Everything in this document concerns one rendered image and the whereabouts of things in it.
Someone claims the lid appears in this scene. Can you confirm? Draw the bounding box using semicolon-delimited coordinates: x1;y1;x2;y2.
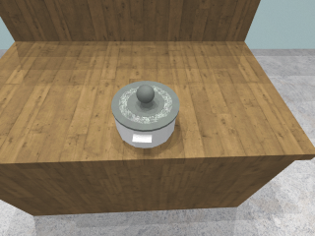
111;81;180;132

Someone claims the pot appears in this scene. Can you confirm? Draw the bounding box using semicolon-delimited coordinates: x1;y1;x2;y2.
114;117;176;148

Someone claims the table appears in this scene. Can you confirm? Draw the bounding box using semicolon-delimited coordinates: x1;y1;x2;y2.
0;0;315;216

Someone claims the knob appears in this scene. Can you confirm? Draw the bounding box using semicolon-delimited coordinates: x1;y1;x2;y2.
136;85;155;103

